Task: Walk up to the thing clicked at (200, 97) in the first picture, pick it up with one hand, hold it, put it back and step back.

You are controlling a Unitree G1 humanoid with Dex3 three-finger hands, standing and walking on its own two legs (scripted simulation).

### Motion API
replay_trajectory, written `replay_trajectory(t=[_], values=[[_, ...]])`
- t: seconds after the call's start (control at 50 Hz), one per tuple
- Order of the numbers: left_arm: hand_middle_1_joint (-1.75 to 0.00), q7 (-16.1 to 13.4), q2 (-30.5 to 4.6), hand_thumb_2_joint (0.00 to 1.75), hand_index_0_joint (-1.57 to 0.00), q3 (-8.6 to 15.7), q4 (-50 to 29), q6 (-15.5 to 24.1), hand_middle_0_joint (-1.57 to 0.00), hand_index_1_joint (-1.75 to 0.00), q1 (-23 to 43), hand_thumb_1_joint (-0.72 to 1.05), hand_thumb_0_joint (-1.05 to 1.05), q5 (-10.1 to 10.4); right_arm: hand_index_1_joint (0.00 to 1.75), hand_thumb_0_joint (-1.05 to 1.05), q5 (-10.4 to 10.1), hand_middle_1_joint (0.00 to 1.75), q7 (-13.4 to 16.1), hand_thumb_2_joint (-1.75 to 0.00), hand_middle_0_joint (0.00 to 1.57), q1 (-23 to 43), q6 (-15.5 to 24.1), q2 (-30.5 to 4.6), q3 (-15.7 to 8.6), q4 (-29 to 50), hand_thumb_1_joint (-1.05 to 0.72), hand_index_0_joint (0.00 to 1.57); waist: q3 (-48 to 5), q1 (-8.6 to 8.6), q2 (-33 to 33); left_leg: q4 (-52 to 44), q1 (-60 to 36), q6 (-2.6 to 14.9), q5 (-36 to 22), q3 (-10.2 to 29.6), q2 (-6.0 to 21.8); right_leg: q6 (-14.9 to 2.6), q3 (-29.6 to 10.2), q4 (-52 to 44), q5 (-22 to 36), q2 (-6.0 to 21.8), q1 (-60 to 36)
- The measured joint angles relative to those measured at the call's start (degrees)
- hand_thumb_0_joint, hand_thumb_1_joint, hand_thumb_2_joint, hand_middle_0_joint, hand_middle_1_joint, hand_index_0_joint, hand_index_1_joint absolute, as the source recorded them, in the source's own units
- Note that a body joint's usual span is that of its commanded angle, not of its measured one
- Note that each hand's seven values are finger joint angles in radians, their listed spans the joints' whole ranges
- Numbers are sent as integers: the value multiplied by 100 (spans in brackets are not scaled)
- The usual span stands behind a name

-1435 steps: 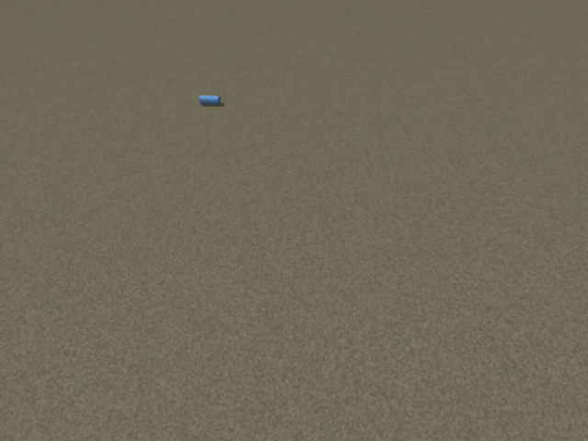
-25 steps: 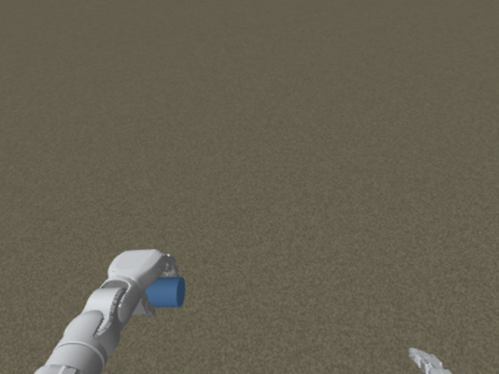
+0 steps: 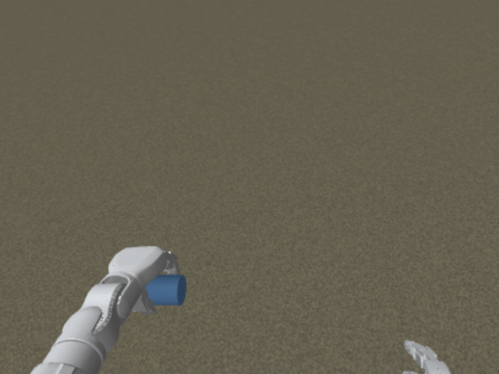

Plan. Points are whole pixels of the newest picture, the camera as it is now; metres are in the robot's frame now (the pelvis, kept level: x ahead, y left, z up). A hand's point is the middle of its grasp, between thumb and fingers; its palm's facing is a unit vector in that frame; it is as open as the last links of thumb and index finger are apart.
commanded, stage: hold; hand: left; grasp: from above
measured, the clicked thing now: (149, 289) +0.30 +0.23 -0.07
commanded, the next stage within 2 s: crouch in 0.30 s
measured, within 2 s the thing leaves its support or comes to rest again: neither
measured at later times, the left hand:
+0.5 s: hand (146, 286) +0.29 +0.23 -0.04, palm faces -0.48 -0.03 -0.87, open 8.4 cm
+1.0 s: hand (171, 301) +0.33 +0.23 -0.22, palm faces -0.42 +0.06 -0.90, open 8.4 cm
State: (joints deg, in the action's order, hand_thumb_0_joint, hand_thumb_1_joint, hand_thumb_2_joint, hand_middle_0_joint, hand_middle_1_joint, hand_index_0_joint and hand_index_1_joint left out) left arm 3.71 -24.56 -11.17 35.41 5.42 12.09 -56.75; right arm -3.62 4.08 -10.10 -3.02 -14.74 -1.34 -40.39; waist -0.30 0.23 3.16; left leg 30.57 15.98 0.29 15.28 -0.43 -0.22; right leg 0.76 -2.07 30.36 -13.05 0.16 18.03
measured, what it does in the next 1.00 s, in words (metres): lowers itself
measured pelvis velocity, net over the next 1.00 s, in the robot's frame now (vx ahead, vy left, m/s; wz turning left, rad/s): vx -0.04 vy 0.00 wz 0.02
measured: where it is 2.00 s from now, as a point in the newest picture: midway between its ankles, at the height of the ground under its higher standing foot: outside the picture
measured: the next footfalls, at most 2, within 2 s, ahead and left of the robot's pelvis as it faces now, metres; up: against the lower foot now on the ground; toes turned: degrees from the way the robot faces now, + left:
none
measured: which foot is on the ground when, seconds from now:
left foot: down 0.00-1.00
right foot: down 0.00-1.00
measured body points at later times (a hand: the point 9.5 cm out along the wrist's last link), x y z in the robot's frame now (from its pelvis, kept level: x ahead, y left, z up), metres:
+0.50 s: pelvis +0.00 +0.00 +0.00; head +0.01 -0.02 +0.45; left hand +0.31 +0.22 +0.01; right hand +0.13 -0.26 -0.12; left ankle +0.01 +0.12 -0.73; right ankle +0.03 -0.13 -0.73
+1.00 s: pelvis -0.04 +0.00 -0.11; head +0.08 +0.02 +0.32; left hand +0.35 +0.23 -0.17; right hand +0.03 -0.29 -0.23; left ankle +0.01 +0.12 -0.73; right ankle +0.03 -0.13 -0.73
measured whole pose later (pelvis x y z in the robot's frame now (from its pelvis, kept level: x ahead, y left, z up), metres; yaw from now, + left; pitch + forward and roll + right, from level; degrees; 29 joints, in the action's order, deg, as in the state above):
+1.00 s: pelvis -0.04 +0.00 -0.11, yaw +1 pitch +22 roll -1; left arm -19.7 -24.8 -6.6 66.7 9.3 33.5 -69.7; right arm 1.1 0.8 -14.6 -2.1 -16.4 -4.4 -42.0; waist -8.2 6.0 0.9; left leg 73.0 65.6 0.4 29.4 1.5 -0.4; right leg 1.1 -0.2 70.3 -26.2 -0.2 66.1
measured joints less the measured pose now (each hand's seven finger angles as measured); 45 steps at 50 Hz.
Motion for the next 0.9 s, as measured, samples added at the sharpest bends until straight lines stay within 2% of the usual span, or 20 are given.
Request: replay_trajectory(t=[0.16,0.36,0.46,0.56,0.62,0.7,0.82,0.9], values=[[-41,-15,30,32,-85,-15,16,72,-83,-38,-74,24,-1,-40,29,1,-1,30,-3,-89,20,-10,-62,-1,-8,45,-91,20,40,19,-23,-56,-22,3,-16,-4,-5,2,-5,-49,13,5,-18],[-41,-216,39,33,-86,-13,282,18,-83,-38,151,23,-1,-121,29,1,3,30,-17,-89,20,-75,-94,-12,-39,-60,-91,20,22,22,-49,-50,-8,6,-11,11,-6,7,9,-68,15,7,-22],[-42,-133,-2,34,-85,-13,277,-40,-83,-39,163,23,-1,-75,29,1,7,30,-35,-89,20,-121,-104,-17,-63,-32,-91,20,8,52,-42,-79,-36,9,-16,-5,-4,10,-6,-103,31,4,-46],[-44,-150,10,37,-84,30,382,103,-81,-41,132,22,-1,-68,30,1,7,30,-49,-89,20,-141,-126,-22,-60,29,-90,20,15,92,-51,-57,2,11,-11,-9,-6,11,-11,-78,25,6,-5],[-45,-352,43,40,-83,86,626,276,-81,-42,190,21,-1,-172,30,1,45,30,-69,-89,20,-131,-127,-14,-51,44,-90,20,5,120,-91,85,195,9,27,11,-12,10,8,63,-21,10,179],[-46,-812,85,42,-83,142,1133,486,-81,-43,430,20,-1,-471,30,1,133,30,-148,-89,20,-106,-104,-15,-67,25,-90,20,-68,157,-167,592,798,-1,192,53,-15,5,50,543,-184,9,757],[-48,-1628,111,43,-82,175,2104,578,-80,-46,1121,19,-1,-1022,30,1,290,30,-310,-89,20,-183,-43,-79,-190,-26,-90,20,-371,243,-242,2007,2379,-19,683,150,-5,10,145,1850,-641,-17,2264],[-49,-2034,69,42,-82,262,2680,519,-80,-46,1630,19,-1,-1248,30,1,371,30,-362,-89,20,-295,3,-134,-261,-59,-90,20,-578,368,-268,3058,3569,-15,1035,182,-5,26,176,2858,-973,-31,3432]])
